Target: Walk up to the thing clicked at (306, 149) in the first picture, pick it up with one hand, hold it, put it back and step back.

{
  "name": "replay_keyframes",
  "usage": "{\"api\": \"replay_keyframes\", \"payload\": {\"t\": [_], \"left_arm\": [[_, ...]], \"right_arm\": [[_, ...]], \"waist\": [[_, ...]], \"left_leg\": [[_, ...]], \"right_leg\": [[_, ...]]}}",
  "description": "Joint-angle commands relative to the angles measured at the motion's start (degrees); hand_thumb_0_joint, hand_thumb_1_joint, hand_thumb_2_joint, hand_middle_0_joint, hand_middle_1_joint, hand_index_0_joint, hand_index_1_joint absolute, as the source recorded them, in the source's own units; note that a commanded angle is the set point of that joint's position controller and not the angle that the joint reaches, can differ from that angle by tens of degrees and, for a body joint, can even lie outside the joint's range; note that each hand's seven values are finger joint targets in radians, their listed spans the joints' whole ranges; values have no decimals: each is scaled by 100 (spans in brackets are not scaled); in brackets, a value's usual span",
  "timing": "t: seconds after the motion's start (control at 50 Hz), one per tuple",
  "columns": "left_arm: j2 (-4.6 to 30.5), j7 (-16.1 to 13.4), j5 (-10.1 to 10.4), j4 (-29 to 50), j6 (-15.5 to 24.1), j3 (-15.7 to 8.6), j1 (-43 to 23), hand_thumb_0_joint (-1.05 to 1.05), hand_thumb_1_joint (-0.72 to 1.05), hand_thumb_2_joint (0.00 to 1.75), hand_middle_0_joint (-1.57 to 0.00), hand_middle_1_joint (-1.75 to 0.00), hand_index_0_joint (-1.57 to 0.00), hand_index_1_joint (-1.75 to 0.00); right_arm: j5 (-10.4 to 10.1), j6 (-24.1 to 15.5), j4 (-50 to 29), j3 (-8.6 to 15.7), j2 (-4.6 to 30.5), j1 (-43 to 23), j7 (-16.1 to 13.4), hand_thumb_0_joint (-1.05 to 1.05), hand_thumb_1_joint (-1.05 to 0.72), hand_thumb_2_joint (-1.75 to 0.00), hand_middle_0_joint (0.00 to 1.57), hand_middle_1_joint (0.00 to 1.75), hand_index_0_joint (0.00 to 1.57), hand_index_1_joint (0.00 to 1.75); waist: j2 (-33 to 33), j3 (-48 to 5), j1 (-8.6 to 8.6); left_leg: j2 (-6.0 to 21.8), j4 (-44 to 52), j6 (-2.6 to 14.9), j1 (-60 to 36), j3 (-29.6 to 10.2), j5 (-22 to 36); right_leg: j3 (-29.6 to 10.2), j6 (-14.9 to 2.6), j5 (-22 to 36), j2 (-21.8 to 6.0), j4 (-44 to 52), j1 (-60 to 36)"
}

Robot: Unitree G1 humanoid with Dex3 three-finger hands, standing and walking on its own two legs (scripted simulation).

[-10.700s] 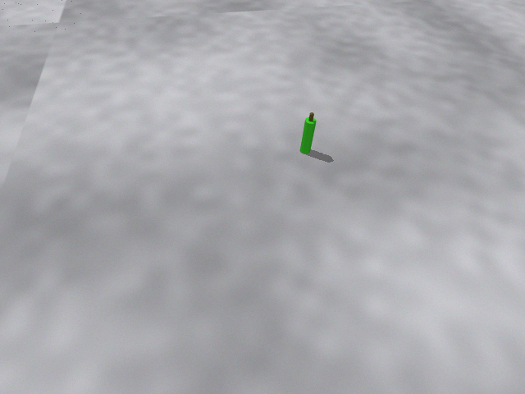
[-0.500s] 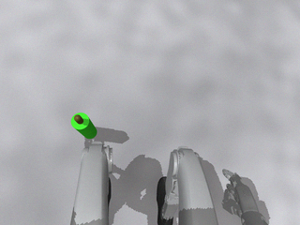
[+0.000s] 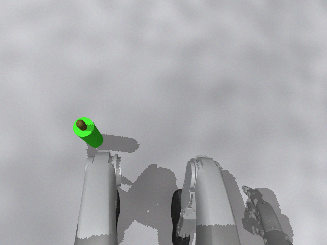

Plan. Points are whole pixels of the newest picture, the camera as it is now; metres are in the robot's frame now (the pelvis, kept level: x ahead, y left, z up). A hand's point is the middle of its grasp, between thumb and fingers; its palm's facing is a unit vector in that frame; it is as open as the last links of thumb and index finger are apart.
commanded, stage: go down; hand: left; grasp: from the side
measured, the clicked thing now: (89, 133) +0.39 +0.23 -0.29
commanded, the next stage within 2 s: approach in 0.08 s
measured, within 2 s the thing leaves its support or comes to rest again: neither
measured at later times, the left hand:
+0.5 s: hand out of the picture +0.34 +0.39 -0.07, palm faces +0.18 -0.98 -0.02, open 17.6 cm
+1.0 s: hand (63, 138) +0.36 +0.30 -0.27, palm faces +0.07 -1.00 +0.07, open 17.6 cm
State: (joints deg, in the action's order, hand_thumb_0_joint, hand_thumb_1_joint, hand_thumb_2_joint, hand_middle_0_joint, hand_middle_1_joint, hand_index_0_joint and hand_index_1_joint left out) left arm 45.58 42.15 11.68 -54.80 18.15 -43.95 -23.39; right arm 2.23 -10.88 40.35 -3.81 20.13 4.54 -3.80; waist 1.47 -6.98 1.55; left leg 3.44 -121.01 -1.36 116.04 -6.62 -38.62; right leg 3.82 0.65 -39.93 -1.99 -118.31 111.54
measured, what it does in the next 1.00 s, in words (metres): lowers itself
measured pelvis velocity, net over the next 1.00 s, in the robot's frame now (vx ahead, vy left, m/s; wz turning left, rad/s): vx -0.01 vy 0.01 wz -0.12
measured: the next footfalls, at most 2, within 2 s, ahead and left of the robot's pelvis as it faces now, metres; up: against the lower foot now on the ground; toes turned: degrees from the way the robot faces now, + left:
none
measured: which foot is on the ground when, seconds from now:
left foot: down 0.00-1.00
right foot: down 0.00-1.00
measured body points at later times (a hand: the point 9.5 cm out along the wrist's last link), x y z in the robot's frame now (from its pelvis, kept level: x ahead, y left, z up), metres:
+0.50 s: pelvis +0.00 +0.00 -0.04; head +0.21 +0.07 +0.35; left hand +0.33 +0.44 -0.07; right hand +0.18 -0.27 -0.15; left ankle +0.08 +0.13 -0.39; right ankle +0.09 -0.13 -0.39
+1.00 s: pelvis -0.01 +0.01 -0.14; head +0.22 +0.13 +0.23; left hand +0.35 +0.35 -0.27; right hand +0.20 -0.25 -0.20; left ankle +0.08 +0.13 -0.39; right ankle +0.09 -0.13 -0.39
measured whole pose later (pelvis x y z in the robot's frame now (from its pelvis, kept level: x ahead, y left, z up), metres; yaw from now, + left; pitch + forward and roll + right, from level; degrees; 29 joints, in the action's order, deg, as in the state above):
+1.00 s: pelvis -0.01 +0.01 -0.14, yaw -7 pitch +20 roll -11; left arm 39.3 38.1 18.8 -71.0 51.1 -38.4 -27.1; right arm 12.8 -8.8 39.4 -17.2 19.8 -9.8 2.2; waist 10.6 8.4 7.4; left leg 3.1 -149.3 -2.0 129.0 -15.8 -41.9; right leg 8.0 2.6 -39.9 1.6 -141.1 122.4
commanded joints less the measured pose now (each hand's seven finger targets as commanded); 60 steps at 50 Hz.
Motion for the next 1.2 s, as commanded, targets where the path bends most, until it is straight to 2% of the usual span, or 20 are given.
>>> {"api": "replay_keyframes", "payload": {"t": [0.0, 0.16, 0.24, 0.32, 0.46, 0.52, 0.6, 0.62, 0.66, 0.68, 0.7, 0.72, 0.74, 0.82, 0.9, 0.94, 0.96, 1.06, 1.12, 1.18], "left_arm": [[2395, 2, 252, 827, 322, -543, -607, 0, -61, 5, -6, -2, -3, -4], [2511, 25, 246, 1123, 323, -541, -875, 0, -61, 10, -8, -5, -4, -10], [2151, 84, 398, 666, 396, -483, -870, 0, -61, 3, -8, -5, -4, -8], [1669, 212, 595, 83, 786, -359, -802, 0, -59, 3, -7, -5, -4, -7], [1111, 337, 910, -405, 1977, -200, -1185, 0, -51, 4, -7, -5, -4, -7], [1477, 310, 965, -261, 2447, -429, -1175, 0, -52, 3, -7, -5, -4, -7], [1498, 297, 1009, -222, 2838, -395, -976, 0, -50, 6, -6, -6, -3, -8], [1442, 290, 1048, -152, 2929, -365, -1019, 0, -52, 7, -6, -6, -3, -9], [1627, 256, 1052, -136, 3062, -440, -959, 0, -52, 6, -6, -6, -3, -9], [1662, 249, 1025, -95, 3106, -390, -1036, 0, -54, 6, -7, -6, -3, -9], [1420, 266, 1011, -136, 3141, -170, -1066, 0, -53, 7, -7, -7, -3, -9], [1411, 254, 968, -159, 3158, -156, -976, 0, -51, 7, -6, -7, -3, -9], [1569, 206, 925, -184, 3183, -170, -1046, 0, -52, 7, -7, -8, -4, -10], [906, 15, 920, -512, 3396, 292, -1184, 0, -58, 6, -7, -8, -4, -10], [802, -315, 902, -839, 3660, 368, -1114, 0, -61, 1, -7, -8, -6, -8], [753, -532, 852, -860, 3774, 413, -1005, 0, -61, 1, -7, -9, -7, -9], [692, -660, 806, -846, 3825, 456, -1015, 0, -61, 1, -7, -10, -7, -10], [373, -1304, 544, -579, 4019, 622, -638, 0, -61, 3, -6, -10, -7, -10], [-88, -1580, 465, -241, 4126, 1027, -817, 0, -61, 3, -6, -10, -7, -9], [-132, -1826, 373, -266, 4203, 1154, -882, 0, -61, 3, -6, -10, -6, -9]], "right_arm": [[-40, -182, -322, 439, 1246, 705, -82, 0, -93, -91, 20, 30, 20, 30], [-59, -160, -337, 452, 1285, 724, -76, 0, -93, -91, 20, 30, 20, 30], [-76, -171, -311, 416, 1264, 642, -45, 0, -91, -91, 20, 30, 20, 30], [-35, -252, -293, 347, 1215, 461, 14, 0, -91, -91, 20, 30, 20, 30], [199, -414, -332, 232, 1310, 190, 171, 0, -91, -90, 20, 30, 20, 30], [320, -398, -369, 137, 1408, 35, 232, 0, -91, -91, 20, 30, 20, 30], [483, -322, -416, -20, 1483, -249, 311, 0, -91, -91, 20, 30, 20, 30], [515, -294, -429, -81, 1532, -322, 322, 0, -92, -91, 20, 30, 20, 30], [585, -239, -419, -183, 1569, -479, 321, 0, -92, -91, 20, 30, 20, 30], [623, -206, -390, -214, 1597, -545, 318, 0, -92, -91, 20, 30, 20, 30], [655, -178, -384, -288, 1621, -579, 332, 0, -92, -91, 20, 30, 20, 30], [701, -150, -358, -315, 1654, -631, 335, 0, -92, -91, 20, 30, 20, 30], [743, -123, -354, -363, 1677, -718, 333, 0, -92, -91, 20, 30, 20, 30], [864, -24, -332, -556, 1714, -886, 387, 0, -93, -91, 20, 30, 20, 30], [983, 67, -372, -713, 1748, -1050, 460, 0, -93, -91, 20, 30, 20, 30], [1044, 132, -396, -764, 1745, -1158, 511, 0, -93, -91, 20, 30, 20, 30], [1074, 169, -437, -789, 1758, -1178, 533, 0, -93, -91, 20, 30, 20, 30], [1203, 330, -471, -780, 1775, -1249, 682, 0, -93, -90, 20, 30, 20, 30], [1228, 395, -496, -740, 1764, -1297, 751, 0, -93, -90, 20, 30, 20, 30], [1239, 465, -486, -758, 1766, -1265, 815, 0, -92, -90, 20, 30, 20, 30]], "waist": [[-1120, -3440, -261], [-1285, -3498, -232], [-1027, -3094, -133], [-748, -2603, 1], [-545, -2687, 178], [-820, -2967, 46], [-1165, -2963, 3], [-1161, -2891, 83], [-1311, -2933, 59], [-1462, -2944, 65], [-1565, -2858, 234], [-1674, -2870, 210], [-1713, -2844, 210], [-1630, -2596, 582], [-1370, -2346, 665], [-1512, -2291, 548], [-1547, -2270, 607], [-1850, -2078, 528], [-1813, -1934, 668], [-1720, -1759, 773]], "left_leg": [[-159, 1475, 242, -2686, 324, 938], [-162, 1519, 233, -2766, 278, 775], [-156, 1376, 256, -2403, 246, 569], [-162, 1025, 279, -1855, 270, 572], [-127, 291, 228, -1537, 297, 613], [-88, 8, 178, -1624, 275, 694], [-31, -209, 130, -1550, 252, 615], [-30, -281, 135, -1480, 215, 537], [-4, -422, 127, -1479, 188, 550], [11, -461, 116, -1517, 178, 527], [24, -486, 84, -1587, 106, 611], [36, -542, 62, -1702, 55, 709], [45, -632, 61, -1672, 38, 701], [60, -878, 38, -1666, -145, 834], [50, -1160, 53, -1399, -209, 860], [67, -1157, 3, -1453, -233, 931], [58, -1174, -5, -1450, -261, 919], [67, -1066, -88, -1548, -314, 967], [54, -1043, -86, -1440, -351, 763], [45, -1068, -50, -1257, -396, 512]], "right_leg": [[47, -269, 837, 238, 1225, -1540], [89, -276, 728, 232, 1173, -1372], [119, -264, 581, 247, 1065, -1106], [157, -268, 570, 269, 818, -801], [242, -257, 626, 341, 287, -641], [302, -264, 702, 377, -30, -624], [398, -269, 683, 437, -349, -558], [457, -265, 649, 447, -397, -543], [500, -260, 686, 478, -528, -583], [517, -262, 699, 491, -583, -546], [578, -270, 783, 490, -695, -482], [614, -273, 863, 498, -774, -447], [624, -273, 861, 512, -797, -421], [797, -242, 1030, 531, -986, -385], [895, -195, 1103, 577, -1041, -490], [929, -209, 1144, 585, -1135, -448], [964, -199, 1158, 585, -1148, -439], [1071, -208, 1226, 592, -1280, -363], [1106, -199, 1142, 583, -1284, -224], [1166, -180, 1013, 598, -1259, -233]]}}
